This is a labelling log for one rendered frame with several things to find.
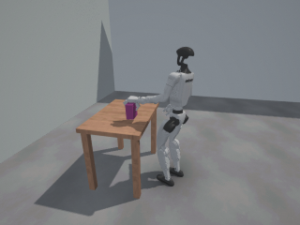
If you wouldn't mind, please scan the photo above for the right robot hand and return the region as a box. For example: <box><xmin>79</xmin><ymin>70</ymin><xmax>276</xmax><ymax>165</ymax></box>
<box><xmin>163</xmin><ymin>104</ymin><xmax>173</xmax><ymax>116</ymax></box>

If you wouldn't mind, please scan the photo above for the sponge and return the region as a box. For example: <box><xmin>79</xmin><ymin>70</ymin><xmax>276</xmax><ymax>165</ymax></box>
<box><xmin>125</xmin><ymin>102</ymin><xmax>138</xmax><ymax>120</ymax></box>

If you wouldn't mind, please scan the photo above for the robot right upper arm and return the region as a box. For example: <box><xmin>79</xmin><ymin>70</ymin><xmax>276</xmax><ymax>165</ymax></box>
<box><xmin>189</xmin><ymin>72</ymin><xmax>194</xmax><ymax>98</ymax></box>

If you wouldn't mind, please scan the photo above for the robot left upper arm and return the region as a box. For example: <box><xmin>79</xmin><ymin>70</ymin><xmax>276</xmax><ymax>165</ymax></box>
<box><xmin>160</xmin><ymin>72</ymin><xmax>182</xmax><ymax>103</ymax></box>

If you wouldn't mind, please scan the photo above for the right robot shin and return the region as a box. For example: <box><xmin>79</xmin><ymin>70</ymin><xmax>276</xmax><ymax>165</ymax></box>
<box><xmin>169</xmin><ymin>140</ymin><xmax>180</xmax><ymax>172</ymax></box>

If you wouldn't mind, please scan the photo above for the robot left forearm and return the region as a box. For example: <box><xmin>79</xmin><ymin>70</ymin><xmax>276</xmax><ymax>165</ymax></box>
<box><xmin>138</xmin><ymin>94</ymin><xmax>164</xmax><ymax>105</ymax></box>

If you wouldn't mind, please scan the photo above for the left robot hand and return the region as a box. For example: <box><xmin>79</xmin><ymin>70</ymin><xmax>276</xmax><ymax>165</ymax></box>
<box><xmin>123</xmin><ymin>96</ymin><xmax>141</xmax><ymax>111</ymax></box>

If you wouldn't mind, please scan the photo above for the left robot thigh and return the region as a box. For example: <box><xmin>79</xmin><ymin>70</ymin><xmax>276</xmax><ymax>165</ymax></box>
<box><xmin>157</xmin><ymin>118</ymin><xmax>176</xmax><ymax>157</ymax></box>

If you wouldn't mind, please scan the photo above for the table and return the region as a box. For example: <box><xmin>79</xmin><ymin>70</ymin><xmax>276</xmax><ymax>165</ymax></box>
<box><xmin>76</xmin><ymin>99</ymin><xmax>159</xmax><ymax>199</ymax></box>

